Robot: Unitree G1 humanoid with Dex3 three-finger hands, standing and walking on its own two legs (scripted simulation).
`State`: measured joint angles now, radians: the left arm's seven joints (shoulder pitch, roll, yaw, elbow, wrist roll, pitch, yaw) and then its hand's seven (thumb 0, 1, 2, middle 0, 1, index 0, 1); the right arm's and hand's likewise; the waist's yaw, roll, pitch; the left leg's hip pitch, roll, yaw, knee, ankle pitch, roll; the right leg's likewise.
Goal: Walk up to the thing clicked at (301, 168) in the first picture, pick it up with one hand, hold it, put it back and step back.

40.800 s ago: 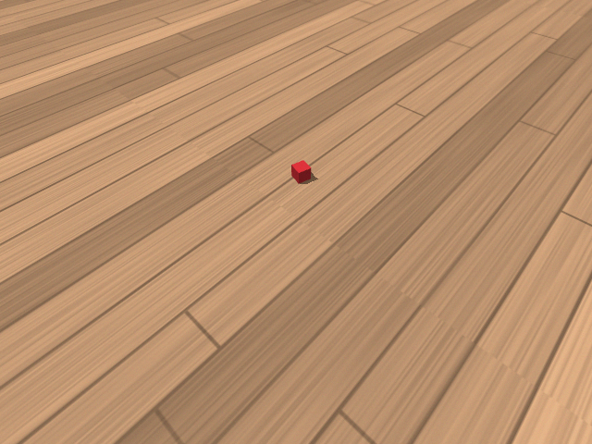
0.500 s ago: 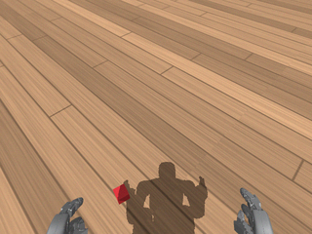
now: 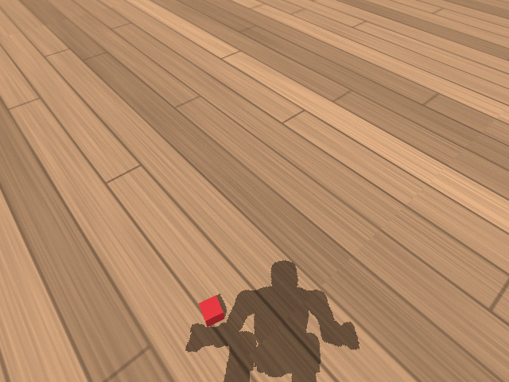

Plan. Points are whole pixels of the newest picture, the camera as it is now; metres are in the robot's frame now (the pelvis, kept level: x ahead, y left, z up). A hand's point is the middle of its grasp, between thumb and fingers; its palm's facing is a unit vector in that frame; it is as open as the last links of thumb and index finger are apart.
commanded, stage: stand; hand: left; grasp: from above
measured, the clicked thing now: (211, 311) +0.47 +0.18 -0.72
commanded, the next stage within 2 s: none
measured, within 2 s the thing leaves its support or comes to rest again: neither
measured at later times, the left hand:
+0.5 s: hand out of the picture +0.04 +0.24 -0.14, palm faces +0.04 -0.94 -0.35, open 7.4 cm
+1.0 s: hand out of the picture +0.06 +0.23 -0.14, palm faces +0.03 -0.94 -0.34, open 7.4 cm
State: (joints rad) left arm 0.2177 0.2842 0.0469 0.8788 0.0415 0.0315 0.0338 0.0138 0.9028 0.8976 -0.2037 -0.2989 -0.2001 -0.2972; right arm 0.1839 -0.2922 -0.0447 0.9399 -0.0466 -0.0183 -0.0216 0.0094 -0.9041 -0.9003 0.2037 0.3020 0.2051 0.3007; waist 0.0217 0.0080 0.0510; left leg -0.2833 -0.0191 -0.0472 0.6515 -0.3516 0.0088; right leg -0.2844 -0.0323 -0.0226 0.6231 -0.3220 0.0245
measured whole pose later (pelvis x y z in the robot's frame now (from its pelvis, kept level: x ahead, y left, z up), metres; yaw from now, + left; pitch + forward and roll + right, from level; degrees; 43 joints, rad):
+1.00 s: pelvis +0.00 -0.02 +0.02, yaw +1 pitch -4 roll +0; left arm 0.11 0.30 0.03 1.16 0.02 -0.01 0.02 0.01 0.90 0.90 -0.21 -0.30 -0.20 -0.30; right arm 0.12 -0.32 -0.01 1.14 -0.02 0.00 -0.02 0.01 -0.91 -0.90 0.20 0.30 0.20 0.30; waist 0.01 0.03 0.07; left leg -0.09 0.00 -0.06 0.34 -0.19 -0.02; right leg -0.09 -0.01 -0.04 0.32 -0.17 0.00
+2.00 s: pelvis +0.01 -0.02 +0.02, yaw +0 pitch -3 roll +0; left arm 0.10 0.32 0.02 1.15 0.01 -0.01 0.00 0.01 0.90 0.90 -0.21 -0.30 -0.20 -0.30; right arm 0.12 -0.34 0.00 1.13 -0.01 -0.01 -0.01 0.01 -0.91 -0.90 0.20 0.30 0.20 0.30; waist 0.00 0.02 0.06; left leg -0.08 0.02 -0.06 0.32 -0.19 -0.03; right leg -0.09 0.00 -0.04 0.32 -0.18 -0.01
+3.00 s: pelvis -0.14 +0.03 +0.00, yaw -5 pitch -2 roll +1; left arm 0.15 0.34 0.06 0.84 0.02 0.03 0.01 0.01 0.90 0.90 -0.21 -0.30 -0.20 -0.30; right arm 0.12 -0.38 -0.04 0.88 0.02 0.05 -0.02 0.01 -0.90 -0.90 0.21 0.30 0.21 0.30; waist 0.01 0.01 0.18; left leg -0.43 -0.11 -0.10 1.11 -0.52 0.00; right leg -0.28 0.02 0.06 0.61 -0.29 -0.03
